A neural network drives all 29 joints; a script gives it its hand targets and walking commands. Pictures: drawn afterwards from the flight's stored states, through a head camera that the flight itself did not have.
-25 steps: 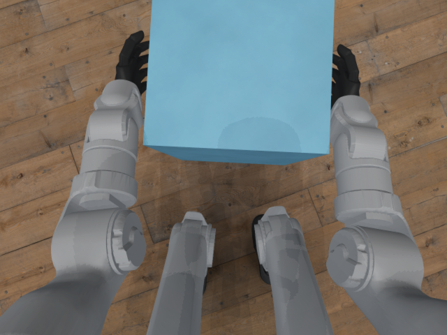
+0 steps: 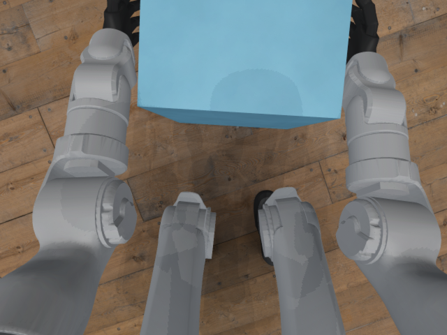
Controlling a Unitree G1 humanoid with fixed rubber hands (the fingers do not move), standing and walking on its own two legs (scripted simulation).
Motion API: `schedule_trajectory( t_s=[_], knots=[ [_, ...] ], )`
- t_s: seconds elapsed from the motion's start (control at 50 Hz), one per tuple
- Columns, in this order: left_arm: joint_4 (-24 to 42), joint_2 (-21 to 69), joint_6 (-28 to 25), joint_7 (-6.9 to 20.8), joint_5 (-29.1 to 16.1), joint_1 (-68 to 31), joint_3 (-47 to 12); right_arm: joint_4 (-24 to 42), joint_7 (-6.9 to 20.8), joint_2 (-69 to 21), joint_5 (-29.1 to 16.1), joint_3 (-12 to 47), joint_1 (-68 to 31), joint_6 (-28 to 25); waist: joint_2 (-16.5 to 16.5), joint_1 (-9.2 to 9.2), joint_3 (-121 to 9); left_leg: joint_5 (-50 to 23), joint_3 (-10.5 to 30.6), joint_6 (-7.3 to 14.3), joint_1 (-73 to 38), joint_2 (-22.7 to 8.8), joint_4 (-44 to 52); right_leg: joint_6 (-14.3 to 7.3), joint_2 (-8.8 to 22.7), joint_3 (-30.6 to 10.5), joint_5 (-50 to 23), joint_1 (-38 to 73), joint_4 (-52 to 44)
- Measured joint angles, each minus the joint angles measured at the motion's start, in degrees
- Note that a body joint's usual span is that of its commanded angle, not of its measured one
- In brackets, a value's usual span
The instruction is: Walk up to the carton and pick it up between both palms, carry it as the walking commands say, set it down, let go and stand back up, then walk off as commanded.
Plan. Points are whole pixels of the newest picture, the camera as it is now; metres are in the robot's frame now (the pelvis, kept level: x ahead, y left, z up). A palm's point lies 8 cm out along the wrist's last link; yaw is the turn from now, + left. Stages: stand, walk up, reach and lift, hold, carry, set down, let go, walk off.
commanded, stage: set down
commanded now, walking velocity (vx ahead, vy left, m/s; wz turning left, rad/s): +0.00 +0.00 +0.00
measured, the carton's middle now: (240, 40) +0.56 -0.01 -0.20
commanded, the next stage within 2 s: none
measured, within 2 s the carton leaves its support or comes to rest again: rests again in 0.82 s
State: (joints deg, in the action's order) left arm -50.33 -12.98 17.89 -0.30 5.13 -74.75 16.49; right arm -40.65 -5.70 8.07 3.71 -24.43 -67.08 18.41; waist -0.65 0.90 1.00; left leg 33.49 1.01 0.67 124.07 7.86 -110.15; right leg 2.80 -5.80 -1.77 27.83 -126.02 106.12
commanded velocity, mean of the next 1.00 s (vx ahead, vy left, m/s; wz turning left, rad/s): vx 0.00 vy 0.00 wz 0.00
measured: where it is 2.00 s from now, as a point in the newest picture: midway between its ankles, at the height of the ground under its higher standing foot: (232, 246)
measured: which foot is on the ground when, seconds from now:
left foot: down 0.00-1.00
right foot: down 0.00-1.00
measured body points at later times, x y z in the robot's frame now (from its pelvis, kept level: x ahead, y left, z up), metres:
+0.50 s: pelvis -0.01 +0.00 -0.05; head +0.38 +0.01 +0.16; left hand +0.58 +0.16 -0.23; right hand +0.55 -0.18 -0.23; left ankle +0.08 +0.10 -0.42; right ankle +0.12 -0.12 -0.42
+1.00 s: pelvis -0.02 +0.00 -0.07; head +0.36 +0.01 +0.16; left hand +0.57 +0.16 -0.23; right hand +0.54 -0.18 -0.24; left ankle +0.08 +0.10 -0.42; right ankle +0.12 -0.12 -0.42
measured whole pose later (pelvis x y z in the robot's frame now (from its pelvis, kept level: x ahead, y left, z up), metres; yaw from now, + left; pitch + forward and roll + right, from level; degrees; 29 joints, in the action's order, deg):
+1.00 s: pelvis -0.02 +0.00 -0.07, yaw +0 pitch +31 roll -3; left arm -58.6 -20.3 16.1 -0.8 -0.2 -93.3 10.1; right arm -49.0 -7.6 15.8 -3.5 -20.3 -83.3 15.6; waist -0.8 0.7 29.8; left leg 35.8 -0.1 1.3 122.0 7.4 -126.6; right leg 2.9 -5.0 0.5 30.1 -123.4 121.8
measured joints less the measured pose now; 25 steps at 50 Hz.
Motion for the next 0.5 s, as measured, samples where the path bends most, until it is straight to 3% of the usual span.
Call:
schedule_trajectory(
  t_s=[0.36, 0.5],
  knots=[
    [-3.2, -4.1, -0.8, -1.3, -2.9, -9.6, -3.4, -3.3, -1.1, 3.7, -2.8, 1.1, -9.4, -1.2, 0.1, -0.08, 13.7, 2.2, -0.5, 0.0, 1.7, -0.1, -9.3, 0.2, -0.2, 1.0, 1.8, -1.7, 8.9],
    [0.1, -7.4, -0.8, -2.2, -6.9, -15.7, -6.1, -0.6, -2.5, 6.9, -6.3, 4.0, -15.8, -1.0, 0.3, -0.7, 30.5, 3.6, -0.9, 0.2, -4.9, -0.7, -13.0, 0.1, -0.6, 1.4, 2.8, 4.5, 12.4]
  ],
)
